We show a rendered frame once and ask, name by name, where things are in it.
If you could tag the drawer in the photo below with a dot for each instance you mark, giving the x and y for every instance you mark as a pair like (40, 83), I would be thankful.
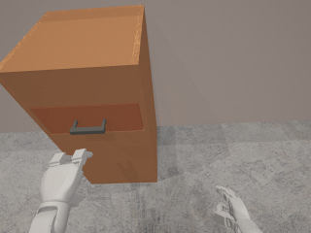
(119, 117)

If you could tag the right robot hand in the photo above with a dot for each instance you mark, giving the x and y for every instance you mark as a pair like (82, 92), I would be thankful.
(226, 215)

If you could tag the left robot forearm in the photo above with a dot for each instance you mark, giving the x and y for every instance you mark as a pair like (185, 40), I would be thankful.
(51, 217)

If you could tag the cabinet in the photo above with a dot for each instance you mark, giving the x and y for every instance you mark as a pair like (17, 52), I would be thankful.
(91, 56)

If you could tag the handle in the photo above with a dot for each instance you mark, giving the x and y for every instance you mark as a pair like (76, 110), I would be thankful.
(74, 130)

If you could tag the left robot hand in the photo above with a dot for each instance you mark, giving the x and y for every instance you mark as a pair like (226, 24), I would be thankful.
(61, 181)

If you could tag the right robot forearm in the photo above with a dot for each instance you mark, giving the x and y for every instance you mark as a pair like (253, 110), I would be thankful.
(245, 225)

